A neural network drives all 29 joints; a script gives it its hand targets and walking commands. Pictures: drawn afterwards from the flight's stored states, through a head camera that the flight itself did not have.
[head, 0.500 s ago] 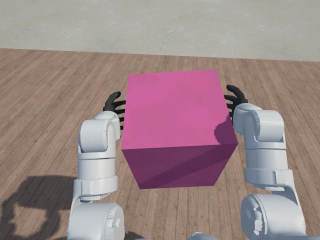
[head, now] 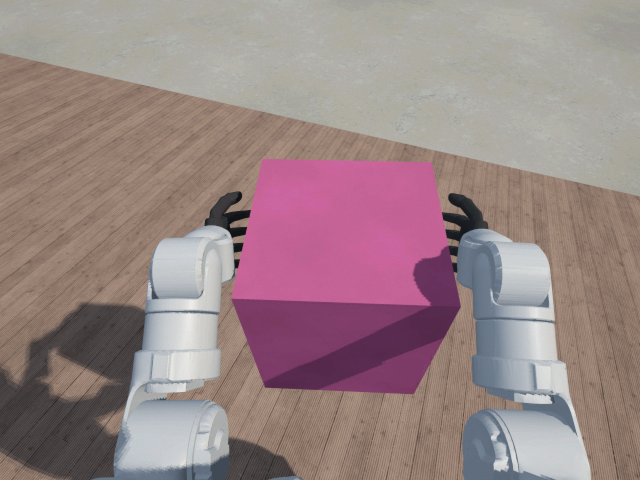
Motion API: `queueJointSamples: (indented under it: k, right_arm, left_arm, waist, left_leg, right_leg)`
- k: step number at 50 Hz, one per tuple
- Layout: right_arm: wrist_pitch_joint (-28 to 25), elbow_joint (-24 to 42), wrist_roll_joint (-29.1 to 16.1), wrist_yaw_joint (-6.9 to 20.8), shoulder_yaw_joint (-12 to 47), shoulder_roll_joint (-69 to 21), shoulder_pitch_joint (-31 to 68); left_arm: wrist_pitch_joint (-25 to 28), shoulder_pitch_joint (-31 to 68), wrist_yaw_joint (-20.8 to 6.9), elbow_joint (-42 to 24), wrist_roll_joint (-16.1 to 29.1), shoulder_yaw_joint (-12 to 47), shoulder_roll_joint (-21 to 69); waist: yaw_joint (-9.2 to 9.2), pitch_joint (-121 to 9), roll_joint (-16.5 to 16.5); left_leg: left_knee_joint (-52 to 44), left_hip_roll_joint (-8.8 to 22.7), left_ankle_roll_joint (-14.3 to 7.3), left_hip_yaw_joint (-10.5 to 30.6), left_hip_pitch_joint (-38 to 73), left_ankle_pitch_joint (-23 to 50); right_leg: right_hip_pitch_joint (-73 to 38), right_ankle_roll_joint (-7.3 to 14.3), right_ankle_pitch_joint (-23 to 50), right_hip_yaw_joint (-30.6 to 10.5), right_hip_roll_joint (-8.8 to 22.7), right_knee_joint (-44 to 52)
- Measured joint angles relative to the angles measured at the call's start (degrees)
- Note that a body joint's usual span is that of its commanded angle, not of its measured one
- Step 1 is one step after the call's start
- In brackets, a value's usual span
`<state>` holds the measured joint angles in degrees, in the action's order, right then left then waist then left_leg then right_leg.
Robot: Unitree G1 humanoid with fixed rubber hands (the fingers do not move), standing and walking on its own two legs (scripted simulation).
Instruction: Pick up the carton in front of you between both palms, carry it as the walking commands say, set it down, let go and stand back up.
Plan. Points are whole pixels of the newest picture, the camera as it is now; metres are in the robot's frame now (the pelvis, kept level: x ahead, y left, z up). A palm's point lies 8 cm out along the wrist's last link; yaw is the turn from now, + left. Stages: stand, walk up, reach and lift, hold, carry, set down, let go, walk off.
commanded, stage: carry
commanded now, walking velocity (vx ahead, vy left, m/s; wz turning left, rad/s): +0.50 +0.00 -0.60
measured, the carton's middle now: (342, 283) +0.35 +0.03 +0.03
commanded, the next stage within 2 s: none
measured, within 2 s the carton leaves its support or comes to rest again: neither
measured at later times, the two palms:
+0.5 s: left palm (361, 134) +0.65 +0.01 +0.04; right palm (539, 170) +0.58 -0.28 +0.04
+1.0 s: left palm (425, 73) +0.94 -0.14 +0.01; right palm (559, 123) +0.77 -0.39 +0.00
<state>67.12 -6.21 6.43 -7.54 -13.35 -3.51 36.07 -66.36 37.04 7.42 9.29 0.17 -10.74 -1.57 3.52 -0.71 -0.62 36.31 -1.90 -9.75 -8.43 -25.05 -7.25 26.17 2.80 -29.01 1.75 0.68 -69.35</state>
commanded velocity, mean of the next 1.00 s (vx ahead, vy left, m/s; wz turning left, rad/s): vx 0.50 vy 0.00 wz -0.60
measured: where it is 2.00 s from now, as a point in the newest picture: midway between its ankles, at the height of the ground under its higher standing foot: (447, 294)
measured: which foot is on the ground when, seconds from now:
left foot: down 0.00-0.36, up 0.38-0.84, down 0.86-1.00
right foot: up 0.00-0.34, down 0.36-0.84, up 0.86-1.00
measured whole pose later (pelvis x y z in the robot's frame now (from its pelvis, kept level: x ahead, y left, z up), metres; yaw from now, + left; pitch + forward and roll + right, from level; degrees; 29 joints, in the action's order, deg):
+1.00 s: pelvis +0.55 -0.08 -0.10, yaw -34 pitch +4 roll -1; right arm 67.1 -8.6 5.7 -7.9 -11.7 -3.0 34.3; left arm -67.1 38.2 7.5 13.5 0.3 -10.1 -2.5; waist 1.3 -4.1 -0.4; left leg 40.2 0.8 -1.3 -4.2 -28.6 -7.2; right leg 33.1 3.5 -29.6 -0.5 -4.4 -79.8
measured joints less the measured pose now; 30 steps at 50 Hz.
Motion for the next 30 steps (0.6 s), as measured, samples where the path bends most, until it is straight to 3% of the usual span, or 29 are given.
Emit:
queueJointSamples:
  k: [6,12,15,18,19,21,23,30]
  right_arm:
    - [0.6,4.8,-2.0,-0.2,0.5,0.7,-3.0]
    - [0.3,8.2,-3.2,-1.1,0.6,0.4,-2.1]
    - [0.0,6.0,-3.4,-1.1,0.9,0.7,-0.8]
    - [0.2,2.3,-4.2,-0.9,1.0,2.3,0.4]
    - [-0.1,0.5,-4.6,-0.7,1.1,3.4,1.4]
    - [-1.1,-3.0,-5.3,-0.4,0.9,4.7,2.5]
    - [-0.8,-4.7,-5.0,-0.3,1.1,4.4,1.7]
    - [1.1,-0.4,-3.1,-0.4,1.9,2.4,-0.3]
  left_arm:
    - [-1.5,-0.3,0.1,-3.4,-0.8,1.8,0.5]
    - [-2.4,-0.3,0.8,-9.1,-1.7,0.1,1.7]
    - [-2.8,0.2,0.7,-8.7,-2.3,-1.3,2.1]
    - [-2.6,1.5,0.4,-5.0,-3.8,-1.8,2.8]
    - [-1.9,2.0,0.3,-3.6,-4.5,-1.9,3.3]
    - [-0.6,2.7,0.2,-0.6,-5.6,-1.7,3.7]
    - [-0.8,1.1,0.1,0.7,-5.4,-1.3,3.6]
    - [-1.9,-2.5,0.5,-3.8,-2.4,0.0,2.2]
  waist:
    - [-2.24,2.8,-0.3]
    - [-5.07,2.4,-0.4]
    - [-6.76,0.3,-0.4]
    - [-7.15,-2.1,-0.7]
    - [-6.40,-2.4,0.9]
    - [-4.63,-1.7,2.4]
    - [-3.24,-1.3,1.6]
    - [-0.71,2.5,0.4]
  left_leg:
    - [-2.0,1.6,0.3,-2.5,6.0,-4.6]
    - [-2.6,2.4,1.8,-5.4,12.6,-11.0]
    - [1.1,2.8,3.1,-6.9,15.3,-16.5]
    - [15.8,4.3,5.8,-8.3,14.5,-18.4]
    - [23.5,5.4,7.2,-6.5,12.1,-20.0]
    - [39.7,4.2,9.3,0.9,4.5,-24.4]
    - [46.6,3.2,9.8,5.8,-2.3,-23.7]
    - [29.4,7.0,12.3,12.0,-17.0,-12.6]
  right_leg:
    - [11.2,-0.9,11.4,-2.3,2.9,9.3]
    - [12.3,-0.2,27.4,0.5,1.3,24.7]
    - [8.0,1.2,35.0,3.9,-1.4,36.4]
    - [0.3,4.5,40.7,6.6,-3.5,44.6]
    - [0.2,5.4,35.7,6.3,-4.9,42.0]
    - [1.8,6.3,27.9,5.3,-7.1,35.2]
    - [1.1,6.1,25.2,3.8,-8.0,33.3]
    - [-3.2,5.9,20.7,-1.2,-9.2,33.3]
